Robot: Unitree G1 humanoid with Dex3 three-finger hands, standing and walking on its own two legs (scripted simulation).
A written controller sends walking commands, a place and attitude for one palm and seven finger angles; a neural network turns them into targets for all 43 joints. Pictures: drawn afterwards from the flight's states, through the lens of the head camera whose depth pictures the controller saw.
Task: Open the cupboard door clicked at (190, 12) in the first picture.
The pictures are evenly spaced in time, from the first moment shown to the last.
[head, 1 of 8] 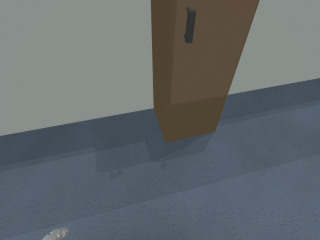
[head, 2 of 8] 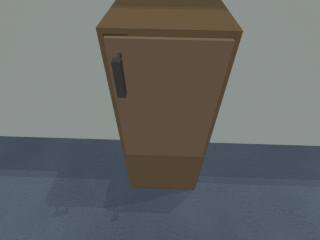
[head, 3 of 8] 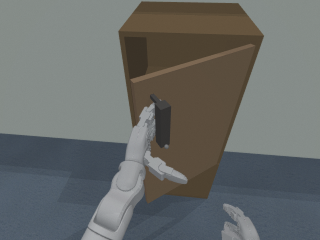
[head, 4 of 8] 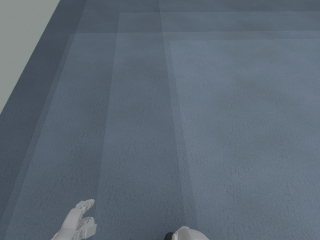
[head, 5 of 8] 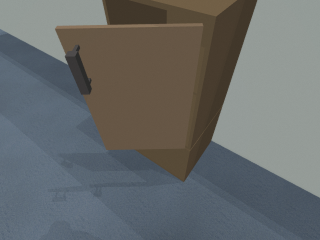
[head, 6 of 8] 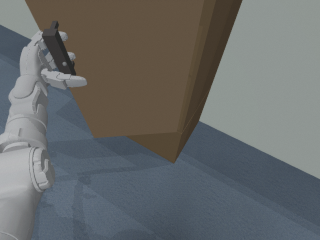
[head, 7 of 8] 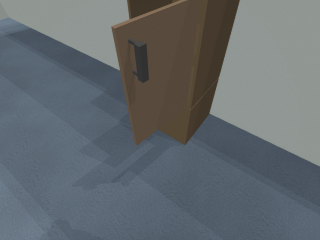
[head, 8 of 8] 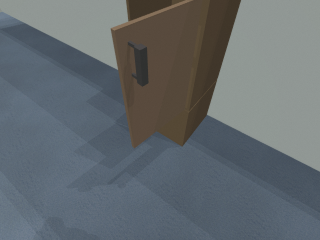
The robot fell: no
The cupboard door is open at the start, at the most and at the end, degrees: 0 85 81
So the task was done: yes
